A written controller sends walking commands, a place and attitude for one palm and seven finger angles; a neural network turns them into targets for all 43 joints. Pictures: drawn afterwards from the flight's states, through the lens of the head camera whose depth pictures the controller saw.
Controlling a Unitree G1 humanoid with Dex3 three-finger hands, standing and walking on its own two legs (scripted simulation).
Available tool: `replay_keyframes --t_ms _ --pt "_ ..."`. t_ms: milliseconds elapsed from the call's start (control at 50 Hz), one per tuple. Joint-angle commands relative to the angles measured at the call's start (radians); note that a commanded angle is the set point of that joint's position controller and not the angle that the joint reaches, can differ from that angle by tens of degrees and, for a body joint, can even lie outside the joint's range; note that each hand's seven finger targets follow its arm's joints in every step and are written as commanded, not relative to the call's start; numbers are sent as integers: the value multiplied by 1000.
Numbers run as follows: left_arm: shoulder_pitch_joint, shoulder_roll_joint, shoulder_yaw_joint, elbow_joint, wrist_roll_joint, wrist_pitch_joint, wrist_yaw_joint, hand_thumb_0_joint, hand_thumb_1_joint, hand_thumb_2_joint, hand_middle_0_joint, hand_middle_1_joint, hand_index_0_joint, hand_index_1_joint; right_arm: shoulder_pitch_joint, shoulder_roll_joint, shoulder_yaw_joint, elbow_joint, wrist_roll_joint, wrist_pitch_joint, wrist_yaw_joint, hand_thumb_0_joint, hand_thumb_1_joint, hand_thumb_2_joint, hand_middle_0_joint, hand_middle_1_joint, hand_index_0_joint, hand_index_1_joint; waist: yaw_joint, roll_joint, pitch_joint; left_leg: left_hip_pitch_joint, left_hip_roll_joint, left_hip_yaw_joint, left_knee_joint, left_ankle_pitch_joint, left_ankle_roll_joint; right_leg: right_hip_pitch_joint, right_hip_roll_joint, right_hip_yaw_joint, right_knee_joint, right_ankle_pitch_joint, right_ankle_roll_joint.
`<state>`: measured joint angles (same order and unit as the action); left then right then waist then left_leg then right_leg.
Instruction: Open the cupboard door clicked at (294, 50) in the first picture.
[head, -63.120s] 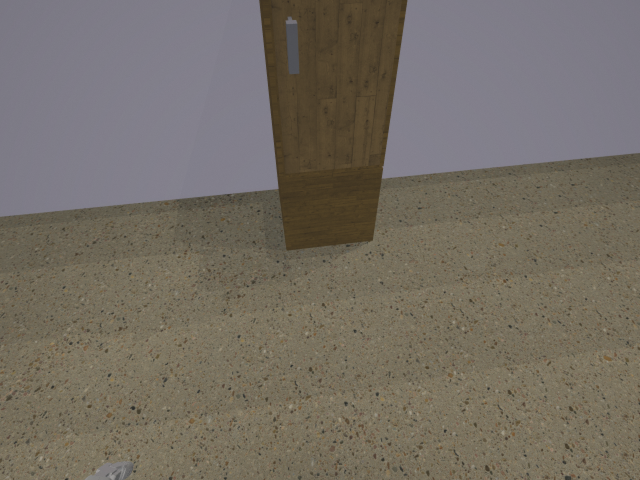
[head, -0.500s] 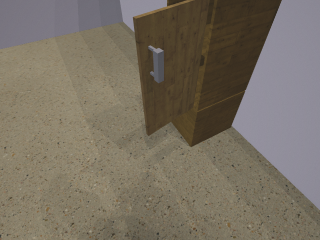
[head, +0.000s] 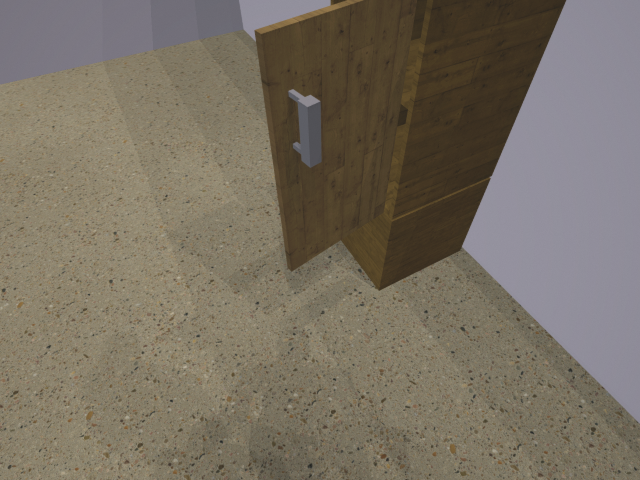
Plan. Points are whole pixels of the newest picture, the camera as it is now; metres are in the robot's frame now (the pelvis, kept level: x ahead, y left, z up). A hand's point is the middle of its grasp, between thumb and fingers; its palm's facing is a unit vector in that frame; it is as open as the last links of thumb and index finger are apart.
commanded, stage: look to check the result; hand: left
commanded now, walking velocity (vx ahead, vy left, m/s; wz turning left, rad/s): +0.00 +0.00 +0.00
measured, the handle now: (302, 127) +0.65 +0.07 +0.08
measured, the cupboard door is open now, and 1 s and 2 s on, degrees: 100 100 100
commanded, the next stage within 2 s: stand and wait in 0.30 s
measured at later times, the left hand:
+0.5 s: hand out of the picture +0.11 +0.23 -0.15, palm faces -0.01 -0.94 -0.34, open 7.4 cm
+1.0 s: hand out of the picture +0.11 +0.23 -0.15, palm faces -0.02 -0.94 -0.33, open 7.4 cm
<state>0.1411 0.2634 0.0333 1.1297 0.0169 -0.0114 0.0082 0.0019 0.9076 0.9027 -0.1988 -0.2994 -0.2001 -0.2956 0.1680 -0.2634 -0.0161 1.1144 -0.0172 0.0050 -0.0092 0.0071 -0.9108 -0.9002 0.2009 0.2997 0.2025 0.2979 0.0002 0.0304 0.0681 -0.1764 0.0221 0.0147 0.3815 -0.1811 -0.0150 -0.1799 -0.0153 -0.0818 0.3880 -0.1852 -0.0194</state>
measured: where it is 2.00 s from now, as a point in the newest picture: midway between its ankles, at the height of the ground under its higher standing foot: outside the picture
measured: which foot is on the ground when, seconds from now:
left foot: down 0.00-1.00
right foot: down 0.00-1.00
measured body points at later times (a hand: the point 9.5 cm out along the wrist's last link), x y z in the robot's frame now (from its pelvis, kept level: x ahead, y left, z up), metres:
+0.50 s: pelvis +0.03 -0.01 +0.00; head +0.05 -0.02 +0.45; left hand +0.11 +0.28 -0.13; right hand +0.11 -0.30 -0.14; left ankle +0.02 +0.13 -0.74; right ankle +0.02 -0.11 -0.74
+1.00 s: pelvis +0.04 -0.01 +0.00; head +0.06 -0.02 +0.45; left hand +0.11 +0.27 -0.13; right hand +0.10 -0.29 -0.14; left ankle +0.02 +0.13 -0.74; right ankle +0.02 -0.11 -0.74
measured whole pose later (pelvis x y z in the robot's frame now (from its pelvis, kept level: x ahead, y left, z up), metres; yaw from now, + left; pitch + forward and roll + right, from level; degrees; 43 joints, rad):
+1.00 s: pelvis +0.04 -0.01 +0.00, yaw -1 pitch -1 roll +0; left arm 0.11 0.30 0.02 1.13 0.01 -0.02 0.01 0.00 0.91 0.90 -0.20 -0.30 -0.20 -0.30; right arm 0.12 -0.31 0.00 1.12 -0.01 0.00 -0.01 0.01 -0.91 -0.90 0.20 0.30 0.20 0.30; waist 0.00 0.02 0.06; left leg -0.08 0.04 0.02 0.29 -0.19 -0.04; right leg -0.09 0.01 -0.08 0.31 -0.20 -0.03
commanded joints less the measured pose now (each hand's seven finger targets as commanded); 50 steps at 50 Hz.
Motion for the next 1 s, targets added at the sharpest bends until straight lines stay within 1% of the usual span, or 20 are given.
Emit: replay_keyframes --t_ms 0,40,60,120,160,200,240,260,360,380,460,480,600,620,660,680,840,860,940,980 --pt "-20 196 31 -46 -6 -24 9 0 900 900 -200 -300 -200 -300 -6 -174 -29 -37 -4 -21 -9 0 -900 -900 200 300 200 300 -6 -31 -82 21 92 -85 -72 102 34 45 -121 117 -96 71 -32" --pt "-25 202 29 -45 -7 -25 8 0 900 900 -200 -300 -200 -300 -21 -185 -30 -39 -3 -21 -9 0 -900 -900 200 300 200 300 -5 -26 -93 34 93 -84 -73 105 32 53 -121 120 -100 86 -31" --pt "-25 207 32 -48 -6 -26 8 0 900 900 -200 -300 -200 -300 -28 -192 -30 -42 -1 -21 -10 0 -900 -900 200 300 200 300 -4 -38 -89 39 94 -82 -74 110 33 50 -120 116 -102 90 -31" --pt "-41 219 28 -46 -6 -25 8 0 900 900 -200 -300 -200 -300 -44 -201 -28 -39 -2 -21 -7 0 -900 -900 200 300 200 300 -5 -26 -85 41 95 -83 -84 114 30 59 -123 117 -107 99 -28" --pt "-41 225 30 -48 -6 -26 7 0 900 900 -200 -300 -200 -300 -55 -211 -29 -44 -1 -20 -7 0 -900 -900 200 300 200 300 -3 -45 -84 52 95 -81 -83 113 32 52 -122 118 -118 94 -28" --pt "-54 229 28 -48 -6 -27 8 0 900 900 -200 -300 -200 -300 -58 -216 -27 -41 -3 -22 -6 0 -900 -900 200 300 200 300 -5 -21 -104 57 98 -83 -88 138 29 79 -125 119 -108 134 -28" --pt "-56 234 27 -47 -7 -29 7 0 900 900 -200 -300 -200 -300 -67 -226 -26 -43 -2 -24 -8 0 -900 -900 200 300 200 300 -5 -17 -119 70 102 -80 -88 164 28 92 -126 117 -104 179 -28" --pt "-55 236 29 -51 -6 -30 8 0 900 900 -200 -300 -200 -300 -70 -226 -26 -45 -1 -24 -8 0 -900 -900 200 300 200 300 -2 -32 -121 76 103 -81 -87 174 29 92 -124 112 -102 190 -27" --pt "-58 243 28 -51 -7 -30 8 0 900 900 -200 -300 -200 -300 -82 -234 -25 -48 0 -23 -8 0 -900 -900 200 300 200 300 -1 -36 -112 85 103 -77 -92 177 28 96 -126 114 -112 204 -25" --pt "-67 245 26 -49 -7 -29 8 0 900 900 -200 -300 -200 -300 -81 -234 -23 -44 -1 -23 -8 0 -900 -900 200 300 200 300 -5 -32 -101 76 103 -78 -96 173 26 96 -126 115 -113 202 -25" --pt "-61 247 27 -52 -7 -30 9 0 900 900 -200 -300 -200 -300 -85 -237 -23 -46 0 -23 -8 0 -900 -900 200 300 200 300 0 -32 -109 88 102 -74 -97 173 26 103 -125 116 -119 205 -25" --pt "-66 248 25 -50 -8 -29 9 0 900 900 -200 -300 -200 -300 -83 -234 -23 -45 0 -22 -8 0 -900 -900 200 300 200 300 -3 -33 -110 86 102 -76 -98 172 25 107 -127 117 -119 206 -25" --pt "-63 248 24 -52 -9 -31 11 0 900 900 -200 -300 -200 -300 -75 -234 -21 -42 0 -23 -11 0 -900 -900 200 300 200 300 -4 -39 -127 103 106 -69 -96 204 24 127 -128 115 -113 269 -26" --pt "-61 245 24 -53 -10 -31 10 0 900 900 -200 -300 -200 -300 -75 -236 -22 -45 0 -24 -12 0 -900 -900 200 300 200 300 -4 -24 -127 104 106 -67 -96 199 23 125 -128 118 -115 263 -26" --pt "-57 247 26 -54 -8 -32 11 0 900 900 -200 -300 -200 -300 -74 -236 -22 -46 2 -24 -13 0 -900 -900 200 300 200 300 -2 -41 -126 111 107 -68 -95 211 25 123 -124 114 -113 276 -26" --pt "-59 246 24 -53 -9 -31 11 0 900 900 -200 -300 -200 -300 -74 -234 -22 -44 1 -24 -13 0 -900 -900 200 300 200 300 -4 -31 -121 109 108 -64 -95 213 23 124 -128 114 -113 284 -26" --pt "-54 238 23 -51 -10 -29 11 0 900 900 -200 -300 -200 -300 -62 -227 -20 -39 1 -25 -15 0 -900 -900 200 300 200 300 -4 -28 -117 107 110 -63 -105 202 22 129 -123 118 -117 267 -27" --pt "-51 239 24 -52 -9 -30 12 0 900 900 -200 -300 -200 -300 -64 -228 -22 -40 2 -24 -16 0 -900 -900 200 300 200 300 -2 -45 -110 110 109 -64 -103 205 24 119 -119 116 -118 268 -27" --pt "-46 236 22 -50 -10 -30 12 0 900 900 -200 -300 -200 -300 -61 -222 -21 -36 1 -26 -15 0 -900 -900 200 300 200 300 -3 -30 -117 115 108 -63 -103 214 24 127 -124 116 -116 282 -26" --pt "-48 234 21 -50 -9 -29 12 0 900 900 -200 -300 -200 -300 -56 -220 -21 -36 1 -23 -15 0 -900 -900 200 300 200 300 -5 -35 -103 110 110 -59 -105 194 23 117 -123 115 -123 261 -26"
